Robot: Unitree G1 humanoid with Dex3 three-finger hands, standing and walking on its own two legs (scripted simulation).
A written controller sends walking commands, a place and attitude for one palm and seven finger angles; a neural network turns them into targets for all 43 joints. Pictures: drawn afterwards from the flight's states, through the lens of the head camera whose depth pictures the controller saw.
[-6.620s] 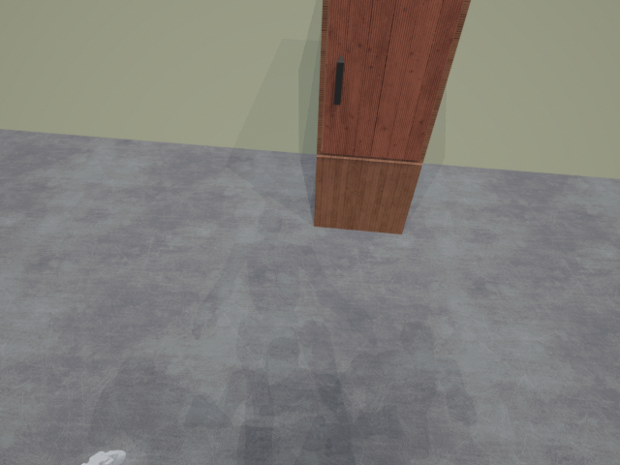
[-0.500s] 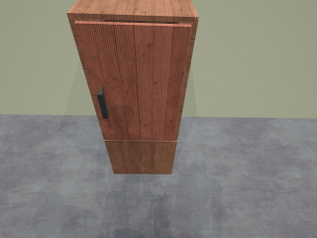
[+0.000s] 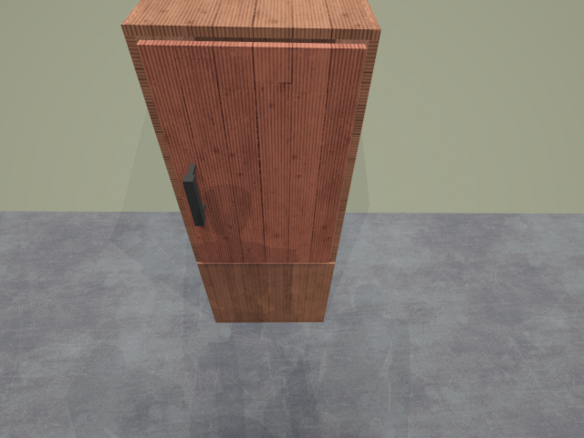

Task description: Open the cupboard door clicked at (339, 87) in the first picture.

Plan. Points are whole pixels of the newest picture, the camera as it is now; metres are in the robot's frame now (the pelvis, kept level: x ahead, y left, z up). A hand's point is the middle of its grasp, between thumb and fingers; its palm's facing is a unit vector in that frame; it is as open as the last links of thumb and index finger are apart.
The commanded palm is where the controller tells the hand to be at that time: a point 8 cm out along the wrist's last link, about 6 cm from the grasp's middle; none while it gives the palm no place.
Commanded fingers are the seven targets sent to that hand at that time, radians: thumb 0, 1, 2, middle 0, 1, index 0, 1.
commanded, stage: come to a stop and stand still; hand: left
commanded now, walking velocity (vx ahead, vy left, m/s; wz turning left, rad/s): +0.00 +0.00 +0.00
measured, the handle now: (196, 195) +0.58 +0.25 -0.06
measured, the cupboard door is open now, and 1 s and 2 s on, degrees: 0 0 0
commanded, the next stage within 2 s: look again from close up in 0.66 s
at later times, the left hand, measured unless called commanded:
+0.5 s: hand out of the picture +0.03 +0.17 -0.18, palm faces +0.04 -0.98 -0.19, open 7.3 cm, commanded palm none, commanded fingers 0.00 0.90 0.90 -0.20 -0.30 -0.20 -0.30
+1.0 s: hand out of the picture +0.03 +0.19 -0.18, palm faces +0.03 -0.98 -0.21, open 7.3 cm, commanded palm none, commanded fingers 0.00 0.90 0.90 -0.20 -0.30 -0.20 -0.30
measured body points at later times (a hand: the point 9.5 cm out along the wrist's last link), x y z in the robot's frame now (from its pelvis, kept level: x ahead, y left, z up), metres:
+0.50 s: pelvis +0.04 +0.00 +0.00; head +0.06 +0.01 +0.45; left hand +0.03 +0.23 -0.16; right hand +0.03 -0.21 -0.16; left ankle -0.04 +0.10 -0.74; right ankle +0.03 -0.11 -0.74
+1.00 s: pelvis +0.01 +0.01 -0.01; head +0.01 +0.01 +0.44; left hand +0.03 +0.24 -0.16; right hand +0.04 -0.21 -0.17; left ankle -0.04 +0.10 -0.74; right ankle +0.03 -0.11 -0.74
